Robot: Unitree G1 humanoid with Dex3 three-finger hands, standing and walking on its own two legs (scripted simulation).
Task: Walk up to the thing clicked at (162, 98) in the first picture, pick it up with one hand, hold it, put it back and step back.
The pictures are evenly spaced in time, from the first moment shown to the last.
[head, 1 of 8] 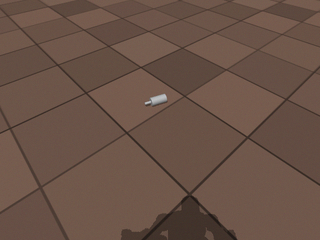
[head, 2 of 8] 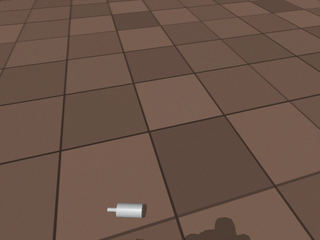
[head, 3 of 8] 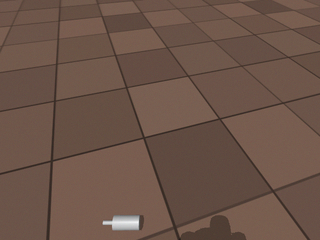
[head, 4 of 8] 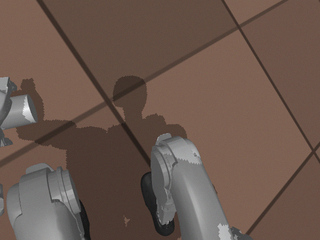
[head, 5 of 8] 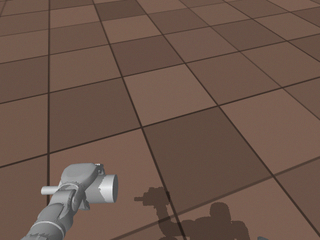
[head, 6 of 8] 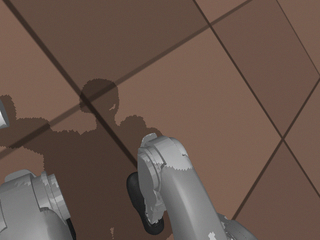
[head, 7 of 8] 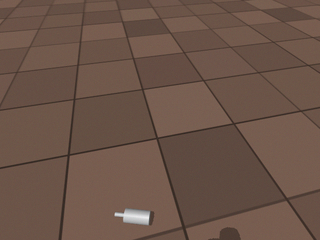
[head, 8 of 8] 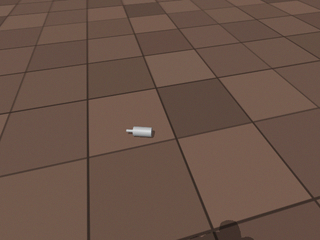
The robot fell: no
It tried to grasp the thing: yes
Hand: left
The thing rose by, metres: 0.68
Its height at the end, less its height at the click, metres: +0.00
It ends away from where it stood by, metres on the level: 0.01
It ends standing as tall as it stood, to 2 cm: yes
